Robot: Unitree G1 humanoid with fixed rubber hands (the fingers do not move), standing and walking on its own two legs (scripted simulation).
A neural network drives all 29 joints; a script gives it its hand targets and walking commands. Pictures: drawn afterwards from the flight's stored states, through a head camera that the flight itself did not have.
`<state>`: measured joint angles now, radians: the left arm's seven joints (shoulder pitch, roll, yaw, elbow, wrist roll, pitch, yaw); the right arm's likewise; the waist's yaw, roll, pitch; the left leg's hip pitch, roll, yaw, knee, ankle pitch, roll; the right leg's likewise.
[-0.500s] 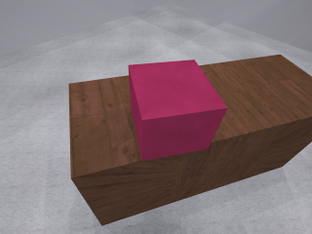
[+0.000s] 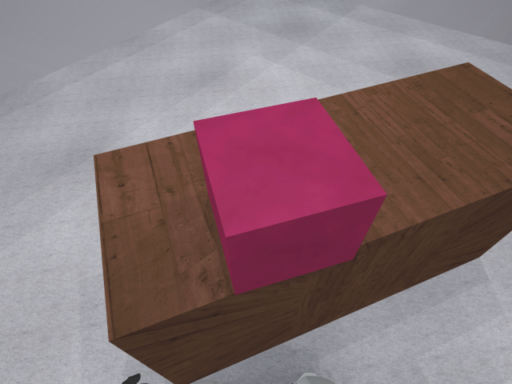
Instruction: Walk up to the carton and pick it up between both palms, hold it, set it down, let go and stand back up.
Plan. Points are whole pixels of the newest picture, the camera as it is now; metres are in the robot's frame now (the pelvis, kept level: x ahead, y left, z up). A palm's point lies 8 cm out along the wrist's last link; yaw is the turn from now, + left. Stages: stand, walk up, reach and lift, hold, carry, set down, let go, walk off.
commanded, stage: walk up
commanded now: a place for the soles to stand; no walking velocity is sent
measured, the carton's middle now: (276, 193) +0.47 -0.02 -0.01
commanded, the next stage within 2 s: none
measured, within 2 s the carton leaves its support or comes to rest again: neither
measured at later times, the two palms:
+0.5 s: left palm out of the picture +0.04 +0.22 -0.12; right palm out of the picture +0.01 -0.27 -0.12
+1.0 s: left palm out of the picture +0.00 +0.22 -0.12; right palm out of the picture +0.01 -0.28 -0.12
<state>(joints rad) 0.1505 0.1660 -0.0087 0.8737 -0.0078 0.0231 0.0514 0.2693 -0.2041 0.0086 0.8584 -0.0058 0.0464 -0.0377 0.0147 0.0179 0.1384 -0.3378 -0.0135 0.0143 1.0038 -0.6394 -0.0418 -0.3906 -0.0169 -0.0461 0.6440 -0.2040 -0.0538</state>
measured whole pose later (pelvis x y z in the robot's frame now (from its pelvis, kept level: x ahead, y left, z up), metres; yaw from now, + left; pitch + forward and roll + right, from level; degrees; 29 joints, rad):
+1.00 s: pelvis -0.02 -0.03 +0.02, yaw +1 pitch -2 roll +0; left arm 0.28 0.24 -0.04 0.99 0.01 -0.01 0.00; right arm 0.31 -0.24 0.03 0.94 -0.02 -0.02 -0.01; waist 0.00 0.01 0.03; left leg -0.22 0.04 -0.01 0.52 -0.28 -0.03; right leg -0.20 -0.04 -0.04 0.52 -0.29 0.02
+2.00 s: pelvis -0.04 -0.07 +0.00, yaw +14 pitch -1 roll -2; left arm 0.21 0.30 -0.02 0.92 0.02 0.06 0.00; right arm 0.32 -0.29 0.00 0.84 -0.02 0.00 -0.05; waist -0.01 0.01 0.08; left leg -0.42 0.02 -0.16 0.79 -0.38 -0.02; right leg -0.25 -0.05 -0.28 0.66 -0.39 -0.04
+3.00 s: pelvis -0.01 -0.08 +0.02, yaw +17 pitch -2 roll -1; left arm 0.27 0.26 -0.02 1.02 0.00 0.01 0.01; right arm 0.22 -0.24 0.05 1.03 -0.01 -0.01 -0.03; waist 0.00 0.01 0.04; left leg -0.25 0.02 -0.09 0.51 -0.23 -0.03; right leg -0.14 -0.02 -0.08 0.46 -0.29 0.00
